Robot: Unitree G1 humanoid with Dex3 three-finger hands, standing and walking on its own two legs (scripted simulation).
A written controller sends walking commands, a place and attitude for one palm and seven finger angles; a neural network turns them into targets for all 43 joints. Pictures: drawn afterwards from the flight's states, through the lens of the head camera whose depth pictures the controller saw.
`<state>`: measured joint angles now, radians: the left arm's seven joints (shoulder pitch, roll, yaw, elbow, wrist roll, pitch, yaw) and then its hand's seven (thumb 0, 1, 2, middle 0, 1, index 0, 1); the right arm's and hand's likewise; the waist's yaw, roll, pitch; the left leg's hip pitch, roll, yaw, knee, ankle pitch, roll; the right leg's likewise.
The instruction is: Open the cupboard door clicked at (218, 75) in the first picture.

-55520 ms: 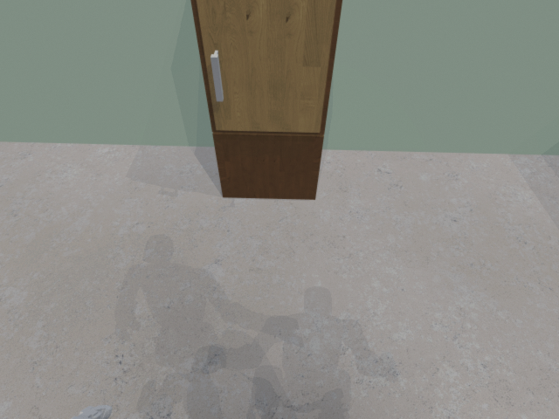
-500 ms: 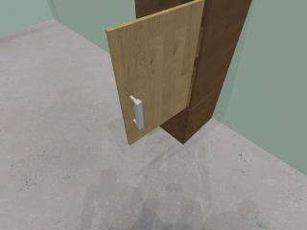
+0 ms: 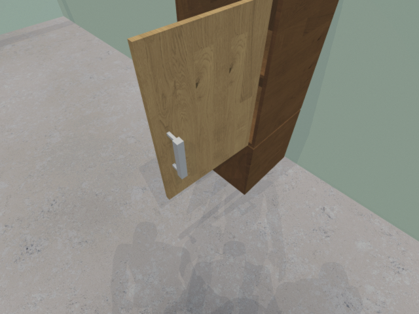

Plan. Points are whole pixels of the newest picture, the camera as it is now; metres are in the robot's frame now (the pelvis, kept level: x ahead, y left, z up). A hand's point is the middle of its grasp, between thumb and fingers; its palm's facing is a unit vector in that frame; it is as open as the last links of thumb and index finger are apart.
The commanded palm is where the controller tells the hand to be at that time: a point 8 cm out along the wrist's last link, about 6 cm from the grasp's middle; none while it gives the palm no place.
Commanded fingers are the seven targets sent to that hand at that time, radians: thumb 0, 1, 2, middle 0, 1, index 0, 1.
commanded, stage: look to check the result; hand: left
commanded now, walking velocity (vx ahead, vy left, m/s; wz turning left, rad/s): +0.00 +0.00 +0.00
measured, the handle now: (176, 155) +0.55 +0.13 -0.10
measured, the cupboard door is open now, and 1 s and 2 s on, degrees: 86 86 86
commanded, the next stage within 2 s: stand and wait in 0.40 s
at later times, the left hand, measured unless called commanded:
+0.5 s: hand out of the picture +0.01 +0.17 -0.17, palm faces +0.03 -0.98 -0.21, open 7.4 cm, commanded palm none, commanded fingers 0.00 0.90 0.90 -0.20 -0.30 -0.20 -0.30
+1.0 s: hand out of the picture +0.02 +0.18 -0.17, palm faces +0.02 -0.97 -0.22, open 7.4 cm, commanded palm none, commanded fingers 0.00 0.90 0.90 -0.20 -0.30 -0.20 -0.30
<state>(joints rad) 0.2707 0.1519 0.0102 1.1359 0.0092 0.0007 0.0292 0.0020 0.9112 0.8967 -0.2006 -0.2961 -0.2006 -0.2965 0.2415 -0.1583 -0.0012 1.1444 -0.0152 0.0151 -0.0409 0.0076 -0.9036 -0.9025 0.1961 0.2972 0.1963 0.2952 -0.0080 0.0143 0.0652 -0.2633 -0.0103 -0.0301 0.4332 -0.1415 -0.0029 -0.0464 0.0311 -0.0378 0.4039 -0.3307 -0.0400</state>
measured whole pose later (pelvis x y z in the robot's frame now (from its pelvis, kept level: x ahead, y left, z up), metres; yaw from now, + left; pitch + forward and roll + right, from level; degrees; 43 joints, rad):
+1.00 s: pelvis +0.02 -0.01 +0.00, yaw +0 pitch -2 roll +0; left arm 0.26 0.18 0.01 1.13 0.01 0.00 0.03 0.00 0.91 0.90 -0.20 -0.30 -0.20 -0.30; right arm 0.21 -0.19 0.00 1.14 -0.01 0.01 -0.04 0.01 -0.90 -0.90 0.20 0.30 0.20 0.30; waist 0.00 0.00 0.07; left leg -0.23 0.00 -0.03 0.43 -0.17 -0.02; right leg 0.01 0.04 -0.03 0.36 -0.33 -0.05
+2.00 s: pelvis +0.02 -0.01 +0.00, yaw +0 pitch -2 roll +1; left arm 0.27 0.17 0.01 1.14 0.01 0.00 0.03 0.00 0.91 0.90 -0.20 -0.30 -0.20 -0.30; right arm 0.21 -0.19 0.00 1.15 -0.01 0.01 -0.04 0.01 -0.90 -0.90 0.20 0.30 0.20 0.30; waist 0.00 0.00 0.07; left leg -0.22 0.00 -0.03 0.41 -0.16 -0.02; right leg 0.01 0.04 -0.03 0.35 -0.33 -0.05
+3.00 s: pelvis +0.02 -0.02 +0.00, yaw +0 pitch -2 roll +1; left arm 0.29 0.15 0.01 1.13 0.01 0.00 0.03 0.00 0.91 0.90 -0.20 -0.30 -0.20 -0.30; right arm 0.23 -0.17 0.01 1.15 -0.01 0.01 -0.05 0.01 -0.90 -0.90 0.20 0.30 0.20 0.30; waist 0.00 0.00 0.07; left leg -0.22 0.01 -0.03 0.43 -0.18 -0.03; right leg 0.02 0.05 -0.04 0.36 -0.34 -0.07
